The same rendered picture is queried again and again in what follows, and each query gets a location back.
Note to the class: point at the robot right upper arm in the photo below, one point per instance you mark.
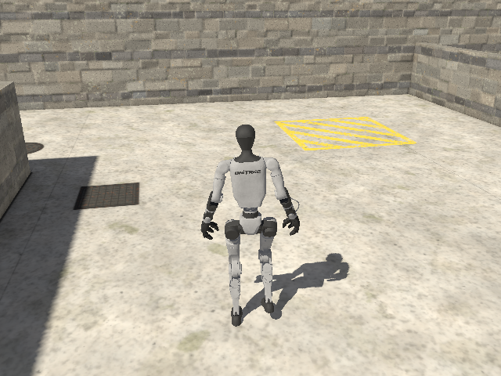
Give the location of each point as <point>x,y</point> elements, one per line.
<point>273,165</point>

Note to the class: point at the robot left upper arm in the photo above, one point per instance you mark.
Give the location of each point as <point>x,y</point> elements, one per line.
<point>219,180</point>

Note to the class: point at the right robot forearm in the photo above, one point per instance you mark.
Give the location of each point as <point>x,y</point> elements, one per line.
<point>288,206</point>

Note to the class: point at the robot right hand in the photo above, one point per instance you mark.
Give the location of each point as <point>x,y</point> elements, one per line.
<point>293,222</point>

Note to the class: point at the robot head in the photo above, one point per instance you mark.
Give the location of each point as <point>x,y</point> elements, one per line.
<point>245,135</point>

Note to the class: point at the left robot foot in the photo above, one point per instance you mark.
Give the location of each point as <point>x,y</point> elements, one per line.
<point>236,320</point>

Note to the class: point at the left robot forearm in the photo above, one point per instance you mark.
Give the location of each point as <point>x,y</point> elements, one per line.
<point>210,209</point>

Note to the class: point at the robot left hand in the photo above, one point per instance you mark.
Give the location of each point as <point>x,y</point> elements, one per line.
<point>205,227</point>

